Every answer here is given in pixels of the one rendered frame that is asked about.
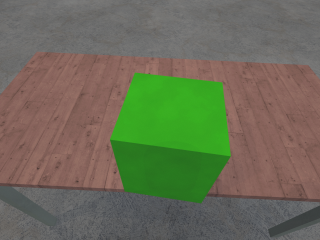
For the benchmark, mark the table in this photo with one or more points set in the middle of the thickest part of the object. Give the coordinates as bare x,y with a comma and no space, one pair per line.
58,114

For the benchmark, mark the carton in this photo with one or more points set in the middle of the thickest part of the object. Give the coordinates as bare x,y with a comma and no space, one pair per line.
171,137

